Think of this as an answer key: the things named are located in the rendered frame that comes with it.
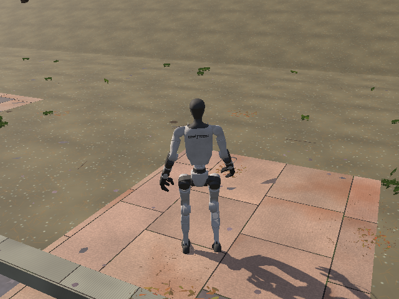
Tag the robot right hand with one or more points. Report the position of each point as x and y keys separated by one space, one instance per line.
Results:
x=232 y=171

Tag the robot left forearm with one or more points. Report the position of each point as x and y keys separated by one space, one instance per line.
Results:
x=167 y=167

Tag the robot left thigh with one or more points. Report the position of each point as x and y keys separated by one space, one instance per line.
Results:
x=184 y=184

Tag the right robot foot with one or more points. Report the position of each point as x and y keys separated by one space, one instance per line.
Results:
x=216 y=247

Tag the left robot upper arm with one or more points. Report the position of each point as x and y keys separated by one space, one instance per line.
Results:
x=178 y=132

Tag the robot left hand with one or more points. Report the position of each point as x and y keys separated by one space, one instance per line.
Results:
x=163 y=183

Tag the robot right forearm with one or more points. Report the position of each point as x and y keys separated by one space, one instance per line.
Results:
x=228 y=162

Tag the right robot upper arm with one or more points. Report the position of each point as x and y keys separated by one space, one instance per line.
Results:
x=221 y=141

